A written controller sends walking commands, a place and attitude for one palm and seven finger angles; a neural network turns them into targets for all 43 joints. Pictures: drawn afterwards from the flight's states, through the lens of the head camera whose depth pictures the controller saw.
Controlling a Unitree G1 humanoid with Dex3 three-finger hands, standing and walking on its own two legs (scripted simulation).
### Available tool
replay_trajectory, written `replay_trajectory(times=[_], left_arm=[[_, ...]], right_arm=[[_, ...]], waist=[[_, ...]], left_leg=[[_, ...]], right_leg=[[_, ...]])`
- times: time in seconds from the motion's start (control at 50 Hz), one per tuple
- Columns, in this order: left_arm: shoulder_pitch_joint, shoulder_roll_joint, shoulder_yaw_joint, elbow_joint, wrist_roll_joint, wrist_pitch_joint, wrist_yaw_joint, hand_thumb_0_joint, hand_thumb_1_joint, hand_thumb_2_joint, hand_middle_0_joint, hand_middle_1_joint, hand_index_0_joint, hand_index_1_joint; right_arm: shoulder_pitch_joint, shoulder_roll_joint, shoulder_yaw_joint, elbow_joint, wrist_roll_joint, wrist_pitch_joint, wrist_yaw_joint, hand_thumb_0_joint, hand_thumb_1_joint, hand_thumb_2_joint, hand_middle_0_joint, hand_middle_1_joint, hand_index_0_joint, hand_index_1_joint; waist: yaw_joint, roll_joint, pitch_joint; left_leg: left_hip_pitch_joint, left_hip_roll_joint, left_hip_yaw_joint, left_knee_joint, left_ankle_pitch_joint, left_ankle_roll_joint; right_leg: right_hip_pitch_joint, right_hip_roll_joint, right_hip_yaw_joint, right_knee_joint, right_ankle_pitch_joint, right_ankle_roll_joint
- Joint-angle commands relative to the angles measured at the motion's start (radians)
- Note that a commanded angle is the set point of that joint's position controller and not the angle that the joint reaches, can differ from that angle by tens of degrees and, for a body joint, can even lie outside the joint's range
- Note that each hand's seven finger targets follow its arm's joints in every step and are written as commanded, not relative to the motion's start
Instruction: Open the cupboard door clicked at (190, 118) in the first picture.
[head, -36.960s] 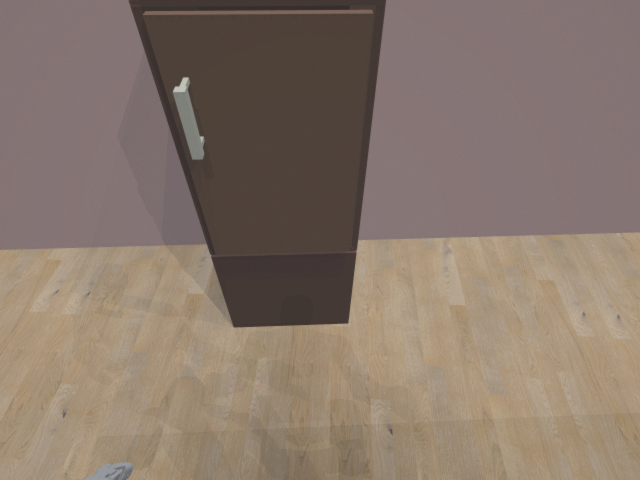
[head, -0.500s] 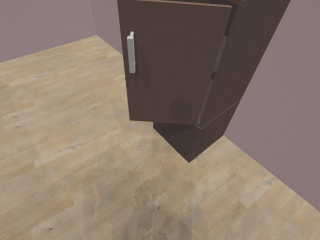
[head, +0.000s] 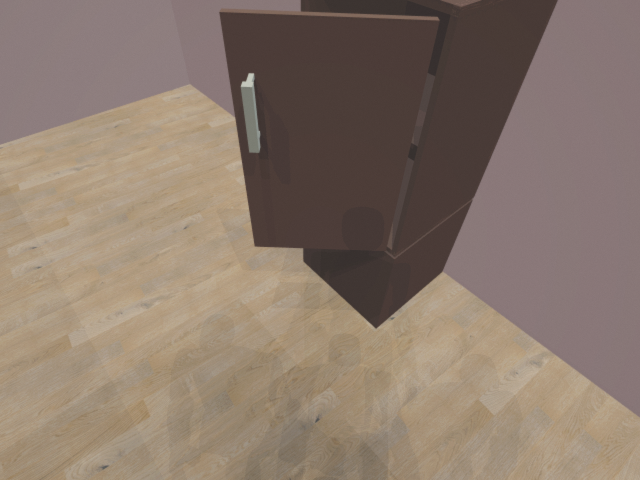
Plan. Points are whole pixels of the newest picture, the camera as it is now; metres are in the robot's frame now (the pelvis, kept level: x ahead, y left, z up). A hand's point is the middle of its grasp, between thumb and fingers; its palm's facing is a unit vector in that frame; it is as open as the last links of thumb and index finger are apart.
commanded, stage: look again from close up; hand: left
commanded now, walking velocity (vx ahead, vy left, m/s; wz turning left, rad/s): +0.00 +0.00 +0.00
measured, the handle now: (252, 113) +0.73 +0.18 +0.08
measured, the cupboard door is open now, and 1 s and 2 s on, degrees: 47 47 47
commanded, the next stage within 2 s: shuffle to correct the standing spot in 0.18 s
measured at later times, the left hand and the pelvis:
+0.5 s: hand out of the picture -0.06 +0.15 -0.19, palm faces +0.10 -0.99 -0.14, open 7.3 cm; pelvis +0.01 -0.01 -0.01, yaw +1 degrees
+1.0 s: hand (211, 429) +0.23 +0.18 -0.17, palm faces +0.00 -0.98 -0.20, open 7.3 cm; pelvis +0.14 -0.01 +0.00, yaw +1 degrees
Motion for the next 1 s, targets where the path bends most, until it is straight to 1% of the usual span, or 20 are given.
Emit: replay_trajectory(times=[0.0,0.26,0.34,0.4,0.44,0.48,0.52,0.54,0.56,0.58,0.6,0.62,0.66,0.7,0.74,0.76,0.86,0.92,0.96,0.98], left_arm=[[0.091,0.089,0.013,-0.015,0.0,-0.014,0.006,0.0,0.9,0.9,-0.2,-0.3,-0.2,-0.3],[0.133,0.065,0.011,0.003,0.001,-0.018,0.009,0.0,0.9,0.9,-0.2,-0.3,-0.2,-0.3],[0.157,0.076,0.029,0.003,0.009,-0.008,-0.001,0.0,0.9,0.9,-0.2,-0.3,-0.2,-0.3],[0.179,0.089,0.045,-0.004,0.011,-0.006,-0.007,0.0,0.9,0.9,-0.2,-0.3,-0.2,-0.3],[0.202,0.109,0.058,-0.008,0.012,-0.01,-0.005,0.0,0.9,0.9,-0.2,-0.3,-0.2,-0.3],[0.209,0.111,0.065,-0.012,0.014,-0.025,-0.004,0.0,0.9,0.9,-0.2,-0.3,-0.2,-0.3],[0.192,0.107,0.066,-0.019,0.019,-0.031,-0.006,0.0,0.9,0.9,-0.2,-0.3,-0.2,-0.3],[0.168,0.102,0.066,-0.024,0.019,-0.032,-0.009,0.0,0.9,0.9,-0.2,-0.3,-0.2,-0.3],[0.148,0.082,0.062,-0.032,0.014,-0.033,-0.015,0.0,0.9,0.9,-0.2,-0.3,-0.2,-0.3],[0.141,0.031,0.054,-0.057,0.005,-0.037,-0.022,0.0,0.9,0.9,-0.2,-0.3,-0.2,-0.3],[0.059,0.031,0.047,-0.1,0.009,-0.044,-0.021,0.0,0.9,0.9,-0.2,-0.3,-0.2,-0.3],[0.01,0.053,0.054,-0.105,0.017,-0.044,-0.019,0.0,0.9,0.9,-0.2,-0.3,-0.2,-0.3],[-0.002,0.034,0.059,-0.096,0.014,-0.044,-0.026,0.0,0.9,0.9,-0.2,-0.3,-0.2,-0.3],[0.02,0.003,0.055,-0.084,0.018,-0.031,-0.037,0.0,0.9,0.9,-0.2,-0.3,-0.2,-0.3],[0.016,-0.003,0.058,-0.093,0.014,-0.018,-0.045,0.0,0.9,0.9,-0.2,-0.3,-0.2,-0.3],[-0.006,-0.001,0.059,-0.101,0.014,-0.013,-0.047,0.0,0.9,0.9,-0.2,-0.3,-0.2,-0.3],[-0.163,0.005,0.06,-0.155,0.012,-0.016,-0.051,0.0,0.9,0.9,-0.2,-0.3,-0.2,-0.3],[-0.214,0.026,0.063,-0.176,0.01,-0.024,-0.049,0.0,0.9,0.9,-0.2,-0.3,-0.2,-0.3],[-0.174,0.04,0.069,-0.166,0.01,-0.031,-0.048,0.0,0.9,0.9,-0.2,-0.3,-0.2,-0.3],[-0.1,0.058,0.075,-0.141,0.012,-0.037,-0.046,0.0,0.9,0.9,-0.2,-0.3,-0.2,-0.3]], right_arm=[[0.047,-0.096,-0.021,-0.027,-0.002,-0.012,-0.006,0.0,-0.9,-0.9,0.2,0.3,0.2,0.3],[0.073,-0.069,-0.021,-0.01,-0.001,-0.011,-0.008,0.0,-0.9,-0.9,0.2,0.3,0.2,0.3],[0.099,-0.076,-0.036,-0.013,-0.011,0.002,-0.001,0.0,-0.9,-0.9,0.2,0.3,0.2,0.3],[0.08,-0.057,-0.041,-0.039,-0.017,0.001,0.006,0.0,-0.9,-0.9,0.2,0.3,0.2,0.3],[0.058,-0.031,-0.041,-0.065,-0.017,-0.006,0.012,0.0,-0.9,-0.9,0.2,0.3,0.2,0.3],[0.03,-0.026,-0.044,-0.093,-0.018,-0.018,0.017,0.0,-0.9,-0.9,0.2,0.3,0.2,0.3],[0.058,-0.022,-0.047,-0.095,-0.013,-0.029,0.019,0.0,-0.9,-0.9,0.2,0.3,0.2,0.3],[0.115,-0.018,-0.046,-0.082,-0.012,-0.038,0.018,0.0,-0.9,-0.9,0.2,0.3,0.2,0.3],[0.221,-0.045,-0.048,-0.048,-0.015,-0.048,0.013,0.0,-0.9,-0.9,0.2,0.3,0.2,0.3],[0.351,-0.129,-0.067,-0.009,-0.027,-0.059,0.0,0.0,-0.9,-0.9,0.2,0.3,0.2,0.3],[0.432,-0.164,-0.07,0.01,-0.03,-0.055,-0.011,0.0,-0.9,-0.9,0.2,0.3,0.2,0.3],[0.403,-0.153,-0.063,0.011,-0.027,-0.054,-0.018,0.0,-0.9,-0.9,0.2,0.3,0.2,0.3],[0.289,-0.085,-0.048,-0.023,-0.024,-0.067,-0.02,0.0,-0.9,-0.9,0.2,0.3,0.2,0.3],[0.242,-0.077,-0.042,-0.037,-0.018,-0.083,-0.022,0.0,-0.9,-0.9,0.2,0.3,0.2,0.3],[0.215,-0.079,-0.043,-0.036,-0.015,-0.089,-0.024,0.0,-0.9,-0.9,0.2,0.3,0.2,0.3],[0.22,-0.073,-0.041,-0.031,-0.013,-0.09,-0.024,0.0,-0.9,-0.9,0.2,0.3,0.2,0.3],[0.25,-0.076,-0.048,-0.018,-0.022,-0.075,-0.02,0.0,-0.9,-0.9,0.2,0.3,0.2,0.3],[0.249,-0.09,-0.056,-0.019,-0.028,-0.063,-0.016,0.0,-0.9,-0.9,0.2,0.3,0.2,0.3],[0.229,-0.102,-0.06,-0.022,-0.028,-0.056,-0.015,0.0,-0.9,-0.9,0.2,0.3,0.2,0.3],[0.223,-0.107,-0.06,-0.023,-0.024,-0.053,-0.013,0.0,-0.9,-0.9,0.2,0.3,0.2,0.3]], waist=[[0.0,0.003,0.056],[0.003,-0.005,0.092],[0.001,-0.01,0.101],[0.017,-0.08,0.169],[0.025,-0.157,0.195],[0.021,-0.149,0.211],[-0.002,-0.101,0.193],[-0.033,-0.069,0.171],[-0.068,0.035,0.135],[-0.098,0.276,0.069],[-0.118,0.322,0.063],[-0.108,0.277,0.105],[-0.051,0.059,0.146],[-0.017,0.059,0.106],[0.003,0.11,0.079],[-0.002,0.122,0.081],[-0.04,0.139,0.085],[-0.054,0.141,0.075],[-0.03,0.113,0.039],[0.007,0.076,0.001]], left_leg=[[0.052,0.102,-0.111,-0.079,0.059,0.009],[0.031,0.097,-0.11,-0.078,0.031,0.006],[-0.037,0.077,-0.103,-0.046,-0.29,0.014],[-0.163,0.04,-0.056,0.076,-0.319,0.011],[-0.255,0.021,0.01,0.24,-0.251,0.006],[-0.293,0.04,0.012,0.326,-0.23,0.01],[-0.231,0.046,0.024,0.272,-0.237,0.014],[-0.119,0.041,0.032,0.166,-0.204,0.019],[0.042,0.058,-0.033,0.062,-0.134,0.044],[0.214,0.262,-0.354,-0.067,-0.089,0.136],[0.262,0.388,-0.56,-0.187,0.001,0.212],[0.204,0.398,-0.541,-0.189,0.069,0.242],[0.089,0.386,-0.431,-0.195,0.145,0.241],[0.072,0.319,-0.274,-0.198,0.238,0.195],[0.069,0.278,-0.171,-0.205,0.278,0.178],[0.073,0.26,-0.145,-0.211,0.286,0.173],[0.135,0.233,-0.077,-0.185,0.344,0.146],[0.146,0.26,-0.086,-0.136,0.373,0.134],[0.124,0.258,-0.081,-0.072,0.372,0.12],[0.108,0.233,-0.06,0.012,0.381,0.099]], right_leg=[[-0.137,-0.07,0.063,-0.104,0.095,-0.042],[-0.165,-0.068,0.064,-0.114,0.067,-0.047],[-0.199,-0.063,0.076,-0.097,-0.264,-0.074],[-0.21,-0.102,0.156,-0.143,-0.402,-0.112],[-0.178,-0.188,0.261,-0.214,-0.46,-0.162],[-0.164,-0.24,0.293,-0.227,-0.352,-0.198],[-0.167,-0.231,0.226,-0.148,-0.188,-0.199],[-0.206,-0.195,0.157,-0.052,-0.085,-0.178],[-0.288,-0.105,0.05,0.139,0.01,-0.14],[-0.461,0.008,-0.065,0.444,-0.061,-0.078],[-0.596,0.057,-0.059,0.687,-0.263,-0.071],[-0.633,-0.001,0.014,0.82,-0.23,-0.084],[-0.641,-0.059,0.054,0.859,-0.104,-0.072],[-0.588,-0.066,0.029,0.804,-0.01,-0.044],[-0.559,-0.068,0.01,0.712,0.036,-0.028],[-0.559,-0.065,-0.005,0.676,0.058,-0.022],[-0.538,-0.041,-0.064,0.407,0.112,-0.022],[-0.465,-0.03,-0.065,0.284,0.099,-0.039],[-0.323,-0.006,-0.08,0.187,0.111,-0.047],[-0.199,0.017,-0.101,0.118,0.162,-0.048]])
